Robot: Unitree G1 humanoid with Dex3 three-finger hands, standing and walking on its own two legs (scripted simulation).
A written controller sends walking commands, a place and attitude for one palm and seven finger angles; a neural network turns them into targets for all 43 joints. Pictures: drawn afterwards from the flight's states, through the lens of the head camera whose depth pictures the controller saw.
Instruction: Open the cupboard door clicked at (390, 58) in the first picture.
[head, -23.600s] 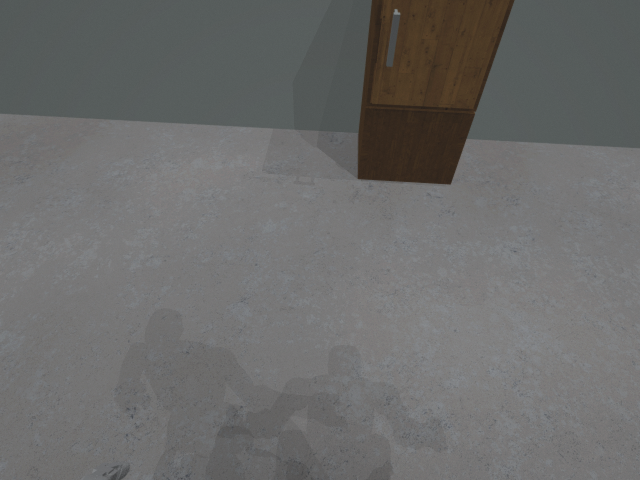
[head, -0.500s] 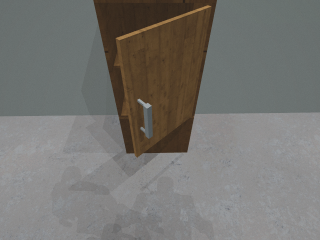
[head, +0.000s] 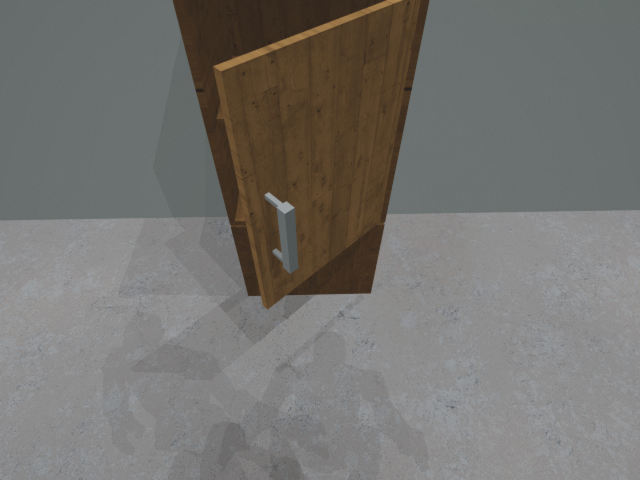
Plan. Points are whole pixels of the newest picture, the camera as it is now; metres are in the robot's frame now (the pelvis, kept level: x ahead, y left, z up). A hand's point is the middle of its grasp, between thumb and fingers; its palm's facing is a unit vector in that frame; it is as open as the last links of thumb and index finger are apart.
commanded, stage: look to check the result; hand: left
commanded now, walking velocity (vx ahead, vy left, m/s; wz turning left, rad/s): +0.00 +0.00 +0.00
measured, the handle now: (281, 234) +0.54 +0.11 -0.08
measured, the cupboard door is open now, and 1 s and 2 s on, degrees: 42 42 42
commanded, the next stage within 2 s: walk to a spot facing it in 0.12 s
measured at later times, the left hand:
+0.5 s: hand out of the picture +0.04 +0.20 -0.18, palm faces -0.04 -0.97 -0.24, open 7.4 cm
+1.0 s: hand out of the picture +0.06 +0.15 -0.16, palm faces -0.24 -0.93 -0.29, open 7.4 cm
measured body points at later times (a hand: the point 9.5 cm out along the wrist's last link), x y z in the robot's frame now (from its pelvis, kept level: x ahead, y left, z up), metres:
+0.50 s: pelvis +0.01 +0.00 -0.01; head +0.03 -0.01 +0.44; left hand +0.05 +0.25 -0.16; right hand +0.04 -0.26 -0.16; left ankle +0.04 +0.12 -0.75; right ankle -0.06 -0.09 -0.75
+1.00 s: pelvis -0.01 -0.04 +0.00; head +0.03 -0.07 +0.44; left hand +0.08 +0.20 -0.14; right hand +0.02 -0.30 -0.16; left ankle +0.03 +0.13 -0.67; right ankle -0.06 -0.08 -0.75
